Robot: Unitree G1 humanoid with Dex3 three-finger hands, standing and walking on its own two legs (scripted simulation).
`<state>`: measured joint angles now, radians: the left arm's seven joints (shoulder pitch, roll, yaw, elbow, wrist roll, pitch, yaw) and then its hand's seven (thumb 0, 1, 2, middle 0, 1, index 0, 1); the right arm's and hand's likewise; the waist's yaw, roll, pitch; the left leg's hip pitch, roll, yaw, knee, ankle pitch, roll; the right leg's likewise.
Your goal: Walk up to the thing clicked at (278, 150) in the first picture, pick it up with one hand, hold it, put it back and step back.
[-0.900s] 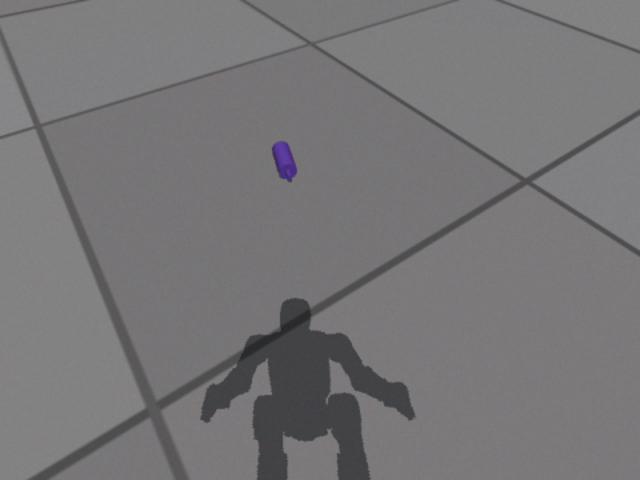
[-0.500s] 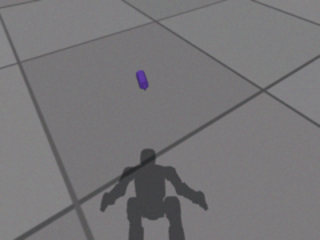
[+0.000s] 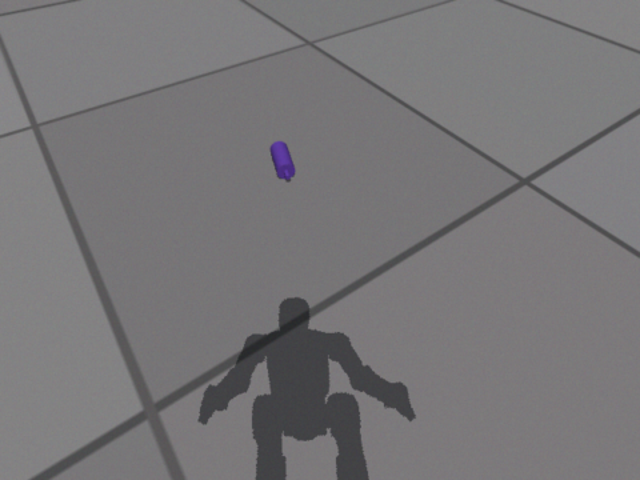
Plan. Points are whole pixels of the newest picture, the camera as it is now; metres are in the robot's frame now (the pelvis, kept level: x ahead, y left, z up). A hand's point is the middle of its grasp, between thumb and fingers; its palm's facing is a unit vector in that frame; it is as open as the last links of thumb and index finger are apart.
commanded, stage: stand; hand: left
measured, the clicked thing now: (283, 162) +1.59 +0.15 -0.74
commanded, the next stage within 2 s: walk up in 0.22 s
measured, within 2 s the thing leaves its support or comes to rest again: neither
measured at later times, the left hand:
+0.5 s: hand out of the picture +0.12 +0.35 -0.14, palm faces -0.19 -0.87 -0.46, open 7.4 cm
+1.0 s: hand (159, 257) +0.54 +0.32 -0.14, palm faces -0.53 -0.70 -0.49, open 7.4 cm
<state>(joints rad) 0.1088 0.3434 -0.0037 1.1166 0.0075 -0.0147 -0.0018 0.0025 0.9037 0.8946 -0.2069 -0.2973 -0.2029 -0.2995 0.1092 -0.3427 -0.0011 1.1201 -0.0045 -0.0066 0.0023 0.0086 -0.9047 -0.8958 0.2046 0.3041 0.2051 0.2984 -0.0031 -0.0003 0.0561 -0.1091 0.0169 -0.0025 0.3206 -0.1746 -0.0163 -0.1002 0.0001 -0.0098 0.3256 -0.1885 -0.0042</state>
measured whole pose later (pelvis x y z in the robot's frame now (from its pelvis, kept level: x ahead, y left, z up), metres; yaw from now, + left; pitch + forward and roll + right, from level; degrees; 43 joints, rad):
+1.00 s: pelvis +0.26 +0.15 -0.04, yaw -30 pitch -1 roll +0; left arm 0.18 0.45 0.06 0.88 -0.02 -0.04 -0.01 0.00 0.90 0.89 -0.21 -0.30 -0.20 -0.30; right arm 0.38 -0.44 -0.11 0.78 -0.05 0.03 0.09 0.01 -0.90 -0.90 0.20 0.30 0.20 0.30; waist -0.14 0.07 0.08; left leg -0.01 -0.06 0.22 0.56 -0.52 0.07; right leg -0.44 -0.03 -0.13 0.63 -0.17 -0.05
